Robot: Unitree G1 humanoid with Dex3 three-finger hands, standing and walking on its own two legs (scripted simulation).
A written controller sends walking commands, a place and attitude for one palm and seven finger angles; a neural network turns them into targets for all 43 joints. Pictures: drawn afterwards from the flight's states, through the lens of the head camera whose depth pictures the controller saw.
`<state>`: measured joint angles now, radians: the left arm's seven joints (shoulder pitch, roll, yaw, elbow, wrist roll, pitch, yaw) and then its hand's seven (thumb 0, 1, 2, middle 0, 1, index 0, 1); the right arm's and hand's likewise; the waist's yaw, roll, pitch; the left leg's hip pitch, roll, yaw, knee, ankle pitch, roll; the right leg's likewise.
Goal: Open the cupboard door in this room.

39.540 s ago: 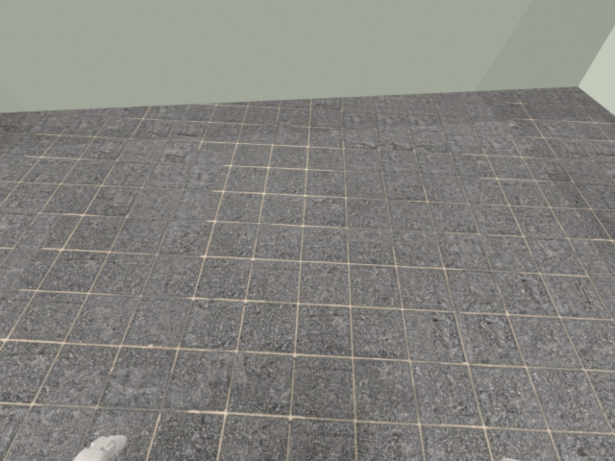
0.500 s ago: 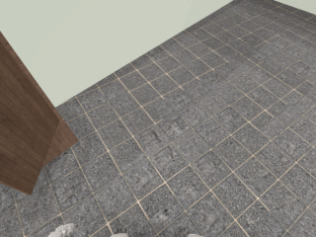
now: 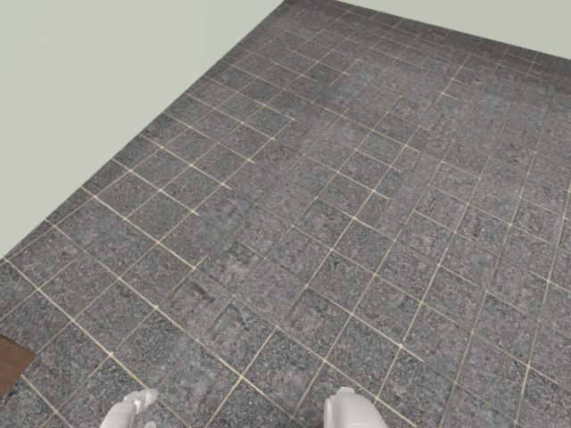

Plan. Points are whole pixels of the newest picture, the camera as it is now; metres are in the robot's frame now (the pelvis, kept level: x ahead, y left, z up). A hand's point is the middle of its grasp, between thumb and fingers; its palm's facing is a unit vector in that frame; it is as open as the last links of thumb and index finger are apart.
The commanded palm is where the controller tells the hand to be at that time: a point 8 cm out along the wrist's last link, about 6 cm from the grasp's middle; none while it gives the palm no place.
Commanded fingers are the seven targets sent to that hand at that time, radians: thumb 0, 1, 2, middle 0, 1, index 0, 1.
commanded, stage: walk to a spot facing it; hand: left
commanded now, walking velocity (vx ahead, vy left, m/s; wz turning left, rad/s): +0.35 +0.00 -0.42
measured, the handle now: out of the picture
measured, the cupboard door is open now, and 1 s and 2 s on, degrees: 44 44 44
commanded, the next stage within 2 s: turn to face it in 0.92 s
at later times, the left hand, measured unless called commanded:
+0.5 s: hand (215, 368) +0.23 +0.12 -0.17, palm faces -0.07 -0.98 -0.20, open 7.3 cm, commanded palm none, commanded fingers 0.00 0.90 0.90 -0.20 -0.30 -0.20 -0.30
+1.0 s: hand (273, 205) +0.58 +0.04 -0.17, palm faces -0.27 -0.94 -0.22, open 7.4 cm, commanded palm none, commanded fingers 0.00 0.90 0.90 -0.20 -0.30 -0.20 -0.30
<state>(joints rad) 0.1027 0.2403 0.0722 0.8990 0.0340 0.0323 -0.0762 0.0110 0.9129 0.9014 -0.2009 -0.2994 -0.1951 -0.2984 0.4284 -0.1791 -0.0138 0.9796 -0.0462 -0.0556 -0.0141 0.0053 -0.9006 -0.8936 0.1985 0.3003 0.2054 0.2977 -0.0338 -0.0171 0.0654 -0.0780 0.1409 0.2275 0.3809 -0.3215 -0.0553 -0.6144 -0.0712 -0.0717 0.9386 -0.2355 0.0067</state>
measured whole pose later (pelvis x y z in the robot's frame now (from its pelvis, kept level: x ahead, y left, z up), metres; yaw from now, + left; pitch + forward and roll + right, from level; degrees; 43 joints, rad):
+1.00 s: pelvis +0.44 -0.13 -0.02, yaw -15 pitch +0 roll +2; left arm 0.14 0.22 0.07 0.99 0.03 -0.01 -0.05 0.01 0.91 0.90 -0.20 -0.30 -0.19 -0.30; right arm 0.42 -0.20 -0.04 1.11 -0.04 -0.03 0.00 0.00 -0.92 -0.89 0.20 0.30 0.20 0.30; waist -0.03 -0.01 0.06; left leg -0.03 0.11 0.20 0.45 -0.40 -0.08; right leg -0.45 -0.07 -0.10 0.62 -0.17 -0.02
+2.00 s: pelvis +0.60 -0.27 +0.00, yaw +16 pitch +1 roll +3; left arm 0.22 0.21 0.04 0.89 0.03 0.02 0.01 0.01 0.91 0.90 -0.21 -0.30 -0.20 -0.30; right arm 0.14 -0.26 -0.08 0.91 -0.02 0.08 0.03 0.01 -0.90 -0.89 0.20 0.30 0.20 0.30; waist -0.01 -0.03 0.10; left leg -0.47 0.02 0.07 0.92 -0.44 -0.06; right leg -0.21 -0.13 -0.14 0.53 -0.32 0.00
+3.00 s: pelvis +0.63 -0.34 -0.01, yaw +53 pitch +1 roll +0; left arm 0.15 0.26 0.07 0.88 0.02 0.06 0.00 0.01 0.91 0.90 -0.20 -0.30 -0.20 -0.30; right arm 0.14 -0.22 -0.05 0.90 -0.03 0.05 0.01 0.01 -0.90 -0.89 0.20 0.30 0.21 0.30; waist 0.00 -0.01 0.11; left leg -0.31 0.01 -0.05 0.54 -0.25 -0.02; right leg -0.43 -0.07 -0.02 0.88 -0.45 0.08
